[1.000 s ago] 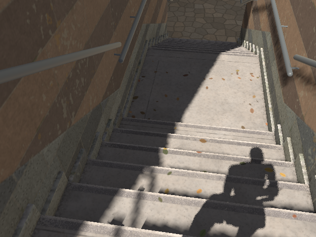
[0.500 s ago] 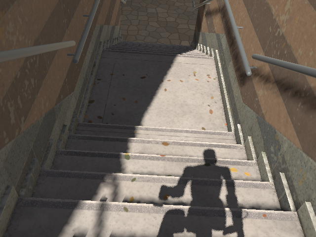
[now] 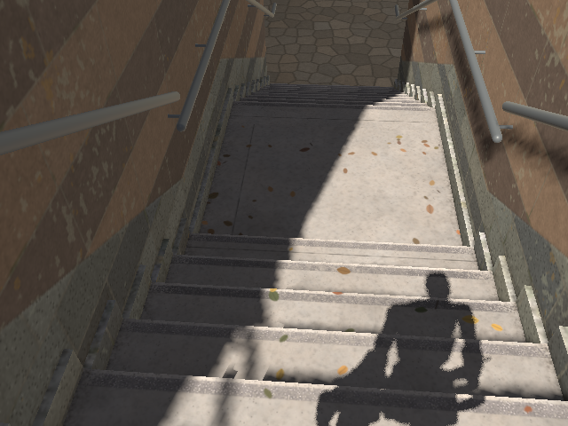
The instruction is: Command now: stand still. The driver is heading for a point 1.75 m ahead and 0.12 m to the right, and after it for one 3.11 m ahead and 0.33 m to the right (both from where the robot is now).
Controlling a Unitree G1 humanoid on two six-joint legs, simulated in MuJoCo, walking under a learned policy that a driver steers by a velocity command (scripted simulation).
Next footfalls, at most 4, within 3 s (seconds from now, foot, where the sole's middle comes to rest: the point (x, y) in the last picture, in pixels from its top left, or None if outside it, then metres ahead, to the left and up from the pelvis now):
1.20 left None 0.41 0.09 -0.95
1.62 right None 0.41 -0.10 -0.95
2.98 right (344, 417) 0.74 -0.10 -1.12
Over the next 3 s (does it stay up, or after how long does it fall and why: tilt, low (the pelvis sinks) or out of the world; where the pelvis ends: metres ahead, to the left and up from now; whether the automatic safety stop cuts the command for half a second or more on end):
stays up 0.64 -0.03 -0.31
